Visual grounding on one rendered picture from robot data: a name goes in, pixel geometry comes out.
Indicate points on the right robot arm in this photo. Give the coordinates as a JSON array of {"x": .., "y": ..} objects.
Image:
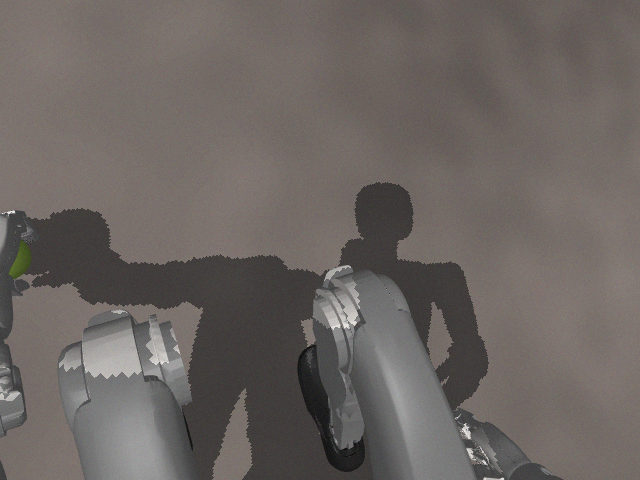
[{"x": 533, "y": 471}]

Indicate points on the right robot hand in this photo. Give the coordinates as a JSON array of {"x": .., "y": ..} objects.
[{"x": 496, "y": 454}]

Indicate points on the right robot foot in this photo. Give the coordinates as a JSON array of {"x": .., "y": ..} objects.
[{"x": 316, "y": 401}]

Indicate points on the ball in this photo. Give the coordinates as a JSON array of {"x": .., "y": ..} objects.
[{"x": 22, "y": 261}]

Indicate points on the left robot arm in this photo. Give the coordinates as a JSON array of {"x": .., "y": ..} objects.
[{"x": 12, "y": 401}]

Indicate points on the left robot hand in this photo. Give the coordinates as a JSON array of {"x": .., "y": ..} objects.
[{"x": 14, "y": 227}]

